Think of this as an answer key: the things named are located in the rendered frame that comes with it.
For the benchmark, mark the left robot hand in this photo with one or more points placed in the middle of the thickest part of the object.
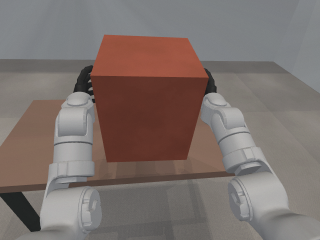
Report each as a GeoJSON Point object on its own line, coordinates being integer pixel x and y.
{"type": "Point", "coordinates": [82, 84]}

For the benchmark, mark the table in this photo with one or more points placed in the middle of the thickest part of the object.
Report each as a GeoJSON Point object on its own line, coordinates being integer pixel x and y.
{"type": "Point", "coordinates": [28, 150]}

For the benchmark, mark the carton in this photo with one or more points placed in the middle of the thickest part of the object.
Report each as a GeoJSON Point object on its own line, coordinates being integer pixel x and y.
{"type": "Point", "coordinates": [148, 94]}

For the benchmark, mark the right robot hand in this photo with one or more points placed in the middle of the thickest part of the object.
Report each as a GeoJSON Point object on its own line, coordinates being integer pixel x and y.
{"type": "Point", "coordinates": [210, 88]}

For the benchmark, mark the robot left upper arm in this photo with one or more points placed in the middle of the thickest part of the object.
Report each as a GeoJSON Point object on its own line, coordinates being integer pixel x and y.
{"type": "Point", "coordinates": [68, 214]}

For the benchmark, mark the robot right forearm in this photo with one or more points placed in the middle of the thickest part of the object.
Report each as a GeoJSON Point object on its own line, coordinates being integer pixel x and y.
{"type": "Point", "coordinates": [240, 154]}

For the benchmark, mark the robot right upper arm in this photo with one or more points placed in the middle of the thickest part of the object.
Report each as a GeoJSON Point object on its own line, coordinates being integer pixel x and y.
{"type": "Point", "coordinates": [259, 199]}

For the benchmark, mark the robot left forearm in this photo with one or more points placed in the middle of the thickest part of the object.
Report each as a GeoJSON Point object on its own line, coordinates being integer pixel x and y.
{"type": "Point", "coordinates": [73, 140]}

